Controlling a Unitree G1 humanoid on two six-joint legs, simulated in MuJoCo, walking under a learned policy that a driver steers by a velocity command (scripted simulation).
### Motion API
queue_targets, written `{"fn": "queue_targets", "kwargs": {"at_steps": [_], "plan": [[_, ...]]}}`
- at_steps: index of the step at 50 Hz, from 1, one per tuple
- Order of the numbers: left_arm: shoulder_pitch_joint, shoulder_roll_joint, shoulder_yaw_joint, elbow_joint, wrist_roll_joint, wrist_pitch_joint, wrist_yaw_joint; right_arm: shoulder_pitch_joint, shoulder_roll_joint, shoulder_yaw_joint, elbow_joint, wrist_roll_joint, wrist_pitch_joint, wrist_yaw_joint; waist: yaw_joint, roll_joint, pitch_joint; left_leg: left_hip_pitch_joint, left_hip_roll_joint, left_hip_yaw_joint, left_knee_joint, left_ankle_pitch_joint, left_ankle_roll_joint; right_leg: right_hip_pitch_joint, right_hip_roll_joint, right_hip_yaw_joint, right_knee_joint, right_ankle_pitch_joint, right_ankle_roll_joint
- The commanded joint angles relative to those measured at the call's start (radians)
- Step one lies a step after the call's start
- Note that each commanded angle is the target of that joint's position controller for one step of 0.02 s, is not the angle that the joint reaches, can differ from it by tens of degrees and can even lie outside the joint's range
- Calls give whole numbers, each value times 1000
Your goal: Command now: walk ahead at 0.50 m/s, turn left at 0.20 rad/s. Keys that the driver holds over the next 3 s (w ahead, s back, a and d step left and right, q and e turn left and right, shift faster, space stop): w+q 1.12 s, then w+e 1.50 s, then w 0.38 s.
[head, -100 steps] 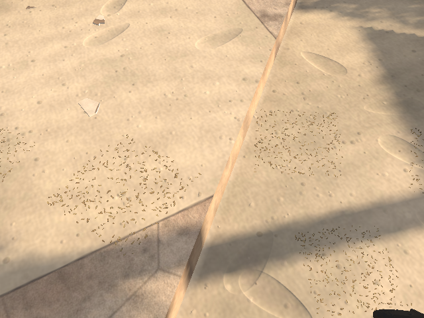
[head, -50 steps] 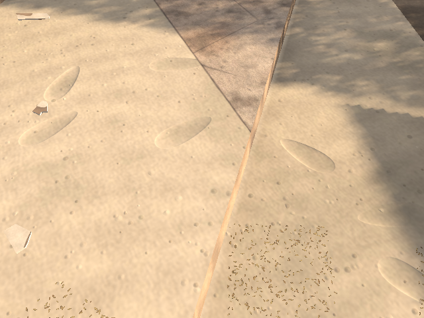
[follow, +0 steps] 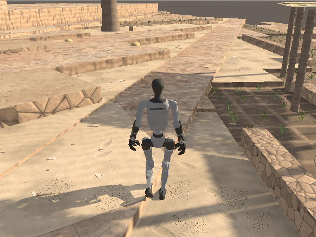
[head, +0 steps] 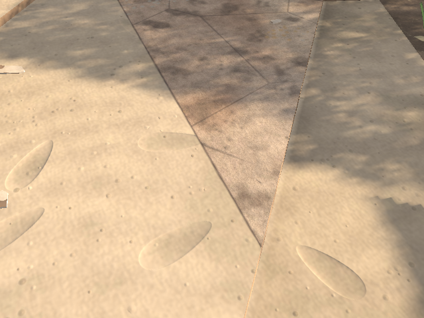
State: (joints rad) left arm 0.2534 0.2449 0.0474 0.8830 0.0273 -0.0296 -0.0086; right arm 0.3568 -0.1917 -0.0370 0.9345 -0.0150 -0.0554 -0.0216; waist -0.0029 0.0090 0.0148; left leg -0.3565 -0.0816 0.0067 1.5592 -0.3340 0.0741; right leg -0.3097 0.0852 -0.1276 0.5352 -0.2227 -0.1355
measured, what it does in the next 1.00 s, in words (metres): climbs, turning left: left foot 0.13 m higher, then right foot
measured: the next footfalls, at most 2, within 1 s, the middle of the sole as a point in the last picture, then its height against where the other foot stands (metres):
left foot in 0.42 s outside the picture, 0.13 m higher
right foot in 0.80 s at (243, 249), level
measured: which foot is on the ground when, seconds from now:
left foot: up 0.00-0.40, down 0.42-0.82, up 0.84-1.00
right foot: down 0.00-0.42, up 0.44-0.78, down 0.80-1.00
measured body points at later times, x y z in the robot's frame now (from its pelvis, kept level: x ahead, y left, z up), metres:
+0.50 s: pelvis +0.26 +0.00 +0.04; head +0.27 -0.03 +0.49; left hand +0.20 +0.24 -0.09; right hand +0.45 -0.18 -0.09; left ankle +0.28 +0.03 -0.60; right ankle +0.11 -0.08 -0.57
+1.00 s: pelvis +0.57 +0.05 +0.13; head +0.58 +0.04 +0.58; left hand +0.48 +0.28 +0.00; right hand +0.78 -0.13 +0.00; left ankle +0.49 +0.13 -0.44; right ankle +0.65 -0.08 -0.60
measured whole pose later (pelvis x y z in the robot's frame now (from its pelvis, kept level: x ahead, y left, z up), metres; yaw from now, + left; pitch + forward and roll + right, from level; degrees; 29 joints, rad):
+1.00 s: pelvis +0.57 +0.05 +0.13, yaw +31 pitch +3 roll -3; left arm 0.34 0.19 0.00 0.89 0.04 -0.09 0.03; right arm 0.27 -0.28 -0.03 0.87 -0.08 -0.09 0.09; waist 0.04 0.07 -0.06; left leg -0.77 0.02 -0.05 1.56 -0.31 0.07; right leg -0.32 -0.05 -0.10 0.51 -0.25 0.01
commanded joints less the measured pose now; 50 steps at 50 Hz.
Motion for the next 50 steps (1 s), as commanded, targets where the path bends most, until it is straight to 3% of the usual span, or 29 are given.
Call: {"fn": "queue_targets", "kwargs": {"at_steps": [1, 6, 9, 12, 15, 18, 21, 22, 23, 24, 25, 27, 28, 29, 30, 32, 33, 35, 36, 37, 38, 39, 40, 41, 42, 43, 44, 47, 50], "plan": [[181, -4, -9, 57, 11, -27, 0, -100, 22, 17, -142, -14, -1, 5, 34, -37, 31, -565, 61, -50, 572, -54, 67, 186, -361, 531, -326, -214, -161], [142, -12, -53, 122, 9, -70, 19, -192, 83, 63, -240, 6, 50, -6, -112, 57, 101, -833, 22, -154, 775, -46, 94, -45, -397, 334, -328, -187, -28], [155, 20, -72, 104, -9, -87, 7, -287, 24, 63, -269, -1, 74, -2, -61, 103, 146, -681, 38, 37, 330, 90, 24, -194, -228, 124, -403, -5, 98], [313, 63, -63, 149, -18, -86, 38, -327, 42, 63, -290, -11, 93, 3, -6, -59, 84, -753, 69, 116, 210, 7, -2, 104, -231, 91, -343, 540, 79], [399, 68, -52, 155, -12, -62, 67, -394, 66, 78, -298, -3, 79, 5, 28, -42, 13, -854, 80, 157, 121, -113, 41, 448, -283, 54, -267, 827, 90], [318, 74, -52, 105, -16, -46, 85, -384, 61, 88, -278, 15, 76, 13, -23, -114, -31, -500, 7, 259, -191, -263, 94, 371, -298, -79, -189, 1468, 126], [256, 141, -20, 48, -5, -25, 98, -165, -43, 48, -216, 15, 92, 25, -132, -257, -143, -185, -89, 205, -401, -447, 187, 349, -383, -70, 204, 1901, 90], [157, 181, -3, -14, -29, -34, 84, 4, -102, 21, -188, 4, 76, 29, -244, -181, -211, 89, -4, -82, -615, -419, 277, 120, -348, -100, 555, 1671, 95], [-10, 159, 6, -104, -38, -35, 31, 54, -150, -3, -134, 24, 76, 8, -295, 147, -189, 307, 129, -358, -1013, -214, 350, -262, -107, -92, 983, 371, 140], [-132, 109, -7, -206, -9, -50, 5, -41, -212, -29, -121, 3, 79, -12, -212, 193, -123, 201, 280, -841, -1175, -293, 429, -475, 1, 125, 1258, -88, 170], [-143, 63, -22, -259, 2, -59, -8, -71, -174, -23, -131, -9, 68, -20, -142, 5, 4, 69, 290, -876, -1157, -281, 385, -550, -47, 247, 1280, -124, 140], [9, 11, -37, -242, -3, -45, -1, -97, -93, -3, -97, -47, 47, -37, 18, -175, 133, -120, 256, -649, -1092, -161, 245, -540, -102, 247, 1131, -207, 117], [-11, 1, -66, -209, 109, -29, 0, -170, 99, 77, -74, -112, -7, 57, 7, -158, 113, -238, 225, -413, -1033, 59, 213, -524, -146, 390, 998, -7, -9], [49, -8, -60, -197, 143, -31, 16, -243, 106, 79, -93, -84, -45, 69, 73, -44, 77, -291, 125, -319, -1044, 13, 177, -425, -165, 336, 834, 9, -5], [48, 13, -53, -206, 145, -38, 15, -227, 66, 76, -110, -74, -71, 57, 78, -7, 5, -312, 57, -240, -1020, 34, 181, -331, -128, 264, 793, 50, 36], [-40, 25, -57, -234, 111, -63, 5, -26, -51, 46, -66, -62, -95, 20, -5, 3, -99, -76, 45, -240, -937, 149, 177, -438, -89, 204, 872, 18, 112], [-136, 10, -66, -272, 78, -76, 11, 121, -66, 39, -20, -70, -100, 8, -63, -4, -76, 83, 68, -288, -915, 220, 180, -600, -83, 221, 887, -63, 129], [-390, -15, -91, -351, 86, -90, 16, 275, -43, 40, 55, -60, -95, 4, -136, -10, -23, 240, 62, -330, -901, 188, 156, -759, -108, 208, 562, -195, 127], [-457, -35, -104, -374, 92, -84, 10, 251, -45, 37, 43, -46, -91, 12, -130, 30, -29, 166, 40, -335, -917, 152, 149, -631, -112, 169, 412, -140, 125], [-418, -56, -116, -387, 83, -62, -24, 52, -111, 17, -42, -40, -77, 56, -23, 46, -20, -251, -10, -250, -1069, 151, 161, -141, -78, 3, 245, -98, 142], [-381, -53, -113, -380, 46, -43, -28, 56, -162, 6, -46, -54, -74, 95, 10, 77, 6, -445, 42, -353, -1094, 119, 172, 128, -85, 46, 213, 85, 214], [-229, 19, -75, -314, 9, -36, -26, 34, -224, -12, -71, -30, -79, 124, 102, 85, 37, -486, 73, -373, -1081, 299, 184, 298, -20, -35, 237, 66, 237], [-37, 120, -39, -236, 5, -35, -23, -26, -238, -22, -94, -45, -87, 147, 162, 32, 4, -385, 67, -355, -932, 418, 119, 373, -41, 29, 168, 140, 197], [225, 241, 12, -168, 24, -65, -18, 27, -124, -2, -141, -58, -127, 151, 207, -184, -256, -532, -51, -296, -606, 568, 14, 740, -191, 317, 254, 363, -61], [469, 257, 12, -107, 27, -40, -23, 85, -71, 17, -108, -41, -126, 157, 259, -399, -549, -580, -143, -225, -74, -142, -53, 891, -492, 888, 16, 392, -357], [458, 231, 7, -88, 49, -62, -6, 46, -82, 9, -113, -28, -119, 159, 240, -207, -356, -758, -91, -205, 222, -129, -37, 775, -547, 1031, -120, 169, -345], [291, 198, 7, -80, 32, -78, 9, -22, -82, 4, -102, -28, -107, 130, 164, -134, -143, -831, 1, -176, 304, 27, -15, 496, -496, 835, -162, -43, -249], [1, -101, -79, -99, -4, -89, 30, -42, -33, 24, -102, -98, -58, 104, 22, -57, -142, -570, 158, -135, 47, 136, 15, 168, -419, 485, -280, -50, -152], [-25, -66, -55, -54, 18, -99, 63, -158, 3, 39, -157, -42, -37, 132, 2, -74, -70, -529, 203, -86, -63, -14, -4, 105, -368, 248, -371, 69, -73]]}}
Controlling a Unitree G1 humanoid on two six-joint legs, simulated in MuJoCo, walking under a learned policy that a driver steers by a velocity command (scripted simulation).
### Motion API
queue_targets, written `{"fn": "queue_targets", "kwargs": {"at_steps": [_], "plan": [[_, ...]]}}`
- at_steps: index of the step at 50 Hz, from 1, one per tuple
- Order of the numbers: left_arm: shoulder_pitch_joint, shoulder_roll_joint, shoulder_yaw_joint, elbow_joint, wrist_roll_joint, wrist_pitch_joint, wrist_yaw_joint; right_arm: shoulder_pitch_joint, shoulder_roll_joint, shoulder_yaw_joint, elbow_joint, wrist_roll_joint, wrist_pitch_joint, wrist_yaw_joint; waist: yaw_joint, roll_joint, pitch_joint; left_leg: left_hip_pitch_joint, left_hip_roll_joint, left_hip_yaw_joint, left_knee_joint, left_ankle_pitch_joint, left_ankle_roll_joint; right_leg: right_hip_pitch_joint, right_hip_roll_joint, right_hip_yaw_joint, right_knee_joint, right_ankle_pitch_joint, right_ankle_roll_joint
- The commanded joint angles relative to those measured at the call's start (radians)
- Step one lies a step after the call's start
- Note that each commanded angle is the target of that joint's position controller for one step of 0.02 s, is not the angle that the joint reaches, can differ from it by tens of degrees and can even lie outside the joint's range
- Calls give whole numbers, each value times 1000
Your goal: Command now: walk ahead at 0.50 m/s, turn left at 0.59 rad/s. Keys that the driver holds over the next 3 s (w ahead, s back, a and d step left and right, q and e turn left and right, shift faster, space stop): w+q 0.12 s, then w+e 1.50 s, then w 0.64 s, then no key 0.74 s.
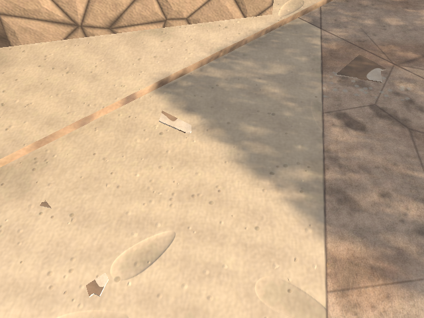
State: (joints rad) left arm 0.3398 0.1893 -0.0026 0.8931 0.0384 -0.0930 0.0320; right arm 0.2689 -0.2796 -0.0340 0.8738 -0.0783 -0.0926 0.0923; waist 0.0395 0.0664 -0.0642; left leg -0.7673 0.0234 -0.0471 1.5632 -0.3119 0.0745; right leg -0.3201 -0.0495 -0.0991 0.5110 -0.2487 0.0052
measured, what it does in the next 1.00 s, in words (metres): walks ahead, turning right: left foot, then right foot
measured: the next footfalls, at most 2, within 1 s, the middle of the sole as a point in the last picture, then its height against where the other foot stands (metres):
left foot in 0.22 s outside the picture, level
right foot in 0.74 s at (259, 304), level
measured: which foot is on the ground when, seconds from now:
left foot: up 0.00-0.20, down 0.22-0.76, up 0.78-1.00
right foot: down 0.00-0.24, up 0.26-0.72, down 0.74-1.00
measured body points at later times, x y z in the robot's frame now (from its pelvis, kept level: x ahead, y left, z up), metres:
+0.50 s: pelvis +0.26 +0.07 +0.01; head +0.27 +0.07 +0.46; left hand +0.41 +0.32 -0.10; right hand +0.25 -0.18 -0.13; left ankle +0.22 +0.17 -0.73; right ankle +0.38 -0.07 -0.64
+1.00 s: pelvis +0.54 +0.00 +0.01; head +0.57 -0.02 +0.46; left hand +0.68 +0.24 -0.10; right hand +0.67 -0.30 -0.08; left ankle +0.68 +0.17 -0.65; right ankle +0.54 -0.07 -0.73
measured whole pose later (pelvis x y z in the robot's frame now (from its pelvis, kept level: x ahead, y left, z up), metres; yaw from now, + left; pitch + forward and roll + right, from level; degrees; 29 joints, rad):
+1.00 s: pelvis +0.54 +0.00 +0.01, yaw -16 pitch +3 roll +0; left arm 0.31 0.24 0.07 0.76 -0.01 -0.05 -0.01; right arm 0.07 -0.27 -0.07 0.74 -0.01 -0.11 -0.02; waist 0.04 0.02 0.01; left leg -0.70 0.11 -0.08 0.99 -0.18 -0.04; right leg -0.26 0.12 0.06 0.37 -0.16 -0.11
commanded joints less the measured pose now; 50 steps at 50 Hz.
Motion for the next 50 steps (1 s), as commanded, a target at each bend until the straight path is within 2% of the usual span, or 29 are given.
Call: {"fn": "queue_targets", "kwargs": {"at_steps": [1, 3, 5, 8, 10, 11, 12, 13, 14, 15, 16, 17, 19, 20, 21, 24, 28, 32, 35, 37, 38, 39, 40, 41, 42, 43, 44, 46, 50], "plan": [[-128, 19, 3, -66, 24, -46, 23, -86, 87, 40, -103, 31, -3, 27, -53, -117, 18, -73, 112, -9, -190, 26, -13, 84, -205, 141, -380, 102, -186], [-187, 117, 28, -90, 42, -52, 13, -59, 38, 26, -81, 54, -7, 41, -77, -122, 37, 228, 95, 60, -495, 176, -40, -83, -122, -64, -417, 138, -99], [-138, 186, 49, -74, 34, -47, -5, -86, -11, 12, -77, 67, -6, 55, -52, -149, 86, 319, 62, 69, -593, 224, -73, -69, -165, -86, -420, 127, -102], [-89, 219, 60, -51, 28, -46, -45, -179, -39, 5, -118, 42, -3, 17, -43, -127, 146, 242, 66, 28, -839, 234, -40, 152, -276, -1, -374, 95, -151], [-99, 248, 66, -50, 12, -29, -68, -140, -97, -25, -115, 42, -15, -15, -93, -127, 113, 424, -9, 82, -983, 276, 3, 166, -265, 1, -240, 254, -157], [-81, 235, 66, -48, 24, -26, -78, -53, -160, -58, -92, 54, -31, -33, -130, -106, 38, 620, -58, 97, -979, 301, 35, 124, -203, -33, -78, 403, -131], [17, 133, 39, -35, 47, -20, -87, 96, -227, -82, -59, 48, -35, -57, -145, 35, -147, 929, 53, -46, -937, 506, 166, 9, -131, -79, 215, 286, -62], [178, -7, -7, -59, 49, -27, -108, 285, -267, -74, -24, 58, -21, -65, -122, 247, -392, 1361, 330, -494, -1084, 606, 411, -292, 48, -13, 481, -302, -1], [-39, 69, 11, -87, -5, -37, -122, 422, -201, -74, 35, 26, -22, -71, -258, 164, -177, 1274, 349, -661, -1257, 216, 310, -550, 79, 112, 713, -325, -37], [-158, 99, 27, -86, -19, -45, -109, 359, -190, -74, 69, 32, -28, -70, -245, 125, 46, 1031, 307, -526, -1289, -22, 199, -653, 24, 161, 853, -189, -91], [-143, 131, 40, -68, -8, -50, -92, 215, -114, -46, 42, 42, -26, -73, -160, 94, 68, 809, 296, -424, -1290, -48, 168, -566, -35, 162, 879, -87, -124], [-104, 120, 40, -53, 15, -50, -85, 125, -23, -12, 25, 39, -22, -75, -82, 71, 47, 678, 285, -340, -1300, 47, 165, -470, -64, 188, 862, -14, -149], [-104, 57, 25, -45, 21, -37, -92, 14, 43, 15, -8, 26, -12, -80, -18, -4, 46, 546, 292, -241, -1359, 167, 166, -398, -73, 206, 848, 48, -143], [-121, 127, 58, -76, -142, -8, -56, -59, -43, -18, -28, 79, -20, -72, -2, -37, 52, 551, 256, -180, -1395, 212, 125, -413, -76, 240, 788, 22, -100], [-133, 124, 53, -85, -140, 9, -36, -79, -72, -26, -18, 86, -29, -77, 12, -28, 58, 547, 255, -124, -1412, 248, 116, -430, -81, 244, 729, 38, -75], [-165, 102, 57, -114, -77, 27, -31, -24, -65, -30, 21, 68, -32, -109, 5, -50, 67, 566, 241, 2, -1425, 330, 115, -459, -73, 224, 582, 182, -19], [-311, 70, 47, -169, -65, 36, -60, 33, -100, -41, 38, 76, -32, -134, -61, -39, 100, 603, 220, 133, -1444, 326, 86, -387, -65, 128, 285, 369, -28], [-395, 80, 53, -217, -64, 44, -85, 99, -119, -58, 59, 86, -4, -131, -106, -45, 144, 794, 257, 185, -1369, 400, 59, -421, -49, 73, 150, 270, -77], [-340, 124, 77, -237, -57, 51, -97, 76, -161, -76, 37, 94, 24, -131, -61, 15, 91, 856, 264, 233, -1174, 900, 28, -278, 40, -20, 135, 100, -130], [-58, 218, 132, -172, -60, 53, -85, 45, -166, -76, 13, 94, 38, -135, 84, -3, -45, 733, 198, 272, -780, 972, -21, 112, 122, -22, 49, 124, -190], [72, 324, 161, -147, -59, 59, -60, 55, -105, -56, -25, 63, 25, -133, 100, -183, -140, 426, 126, 274, -426, 476, -67, 421, -88, 303, 48, 214, -263], [41, 364, 158, -171, -62, 45, -66, 108, -3, -19, -79, 67, -17, -113, 17, -352, -296, 50, -96, 79, -103, -238, -114, 709, -300, 913, -174, -21, -479], [69, 288, 138, -171, -51, 43, -65, -18, -91, -41, -94, 104, -58, -96, 84, -211, -289, -66, -35, -68, -60, -188, -80, 700, -285, 903, -245, -94, -419], [27, 236, 126, -171, -49, 36, -59, -92, -97, -41, -121, 123, -72, -92, 74, -174, -167, -107, 11, -53, -106, -104, -53, 581, -247, 741, -229, -48, -364], [-56, 208, 115, -188, -52, 30, -58, -107, -86, -39, -120, 105, -74, -102, 17, -59, -80, -55, 60, -48, -198, -31, -49, 401, -202, 614, -233, 65, -329], [-120, 178, 106, -204, -49, 27, -56, -103, -98, -50, -117, 82, -64, -112, -22, -50, -48, 24, 91, -45, -286, 6, -56, 267, -161, 521, -242, 151, -304], [-145, 166, 100, -219, -40, 25, -53, -83, -98, -56, -123, 78, -46, -112, -52, -69, -32, 85, 106, -49, -325, 24, -63, 178, -136, 484, -263, 179, -300], [-141, 178, 104, -224, -47, 19, -46, -78, -79, -57, -141, 70, -22, -114, -69, -78, -13, 105, 105, -33, -410, 47, -91, 97, -113, 445, -284, 236, -310], [-81, 217, 118, -223, -57, 22, -23, -219, -38, -41, -194, 57, -15, -116, -29, -97, 23, 116, 64, -11, -720, 258, -132, 29, -56, 358, -279, 266, -277]]}}
Over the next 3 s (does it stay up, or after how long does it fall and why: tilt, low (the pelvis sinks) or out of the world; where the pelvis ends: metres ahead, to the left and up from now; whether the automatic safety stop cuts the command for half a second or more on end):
stays up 1.25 -0.45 0.00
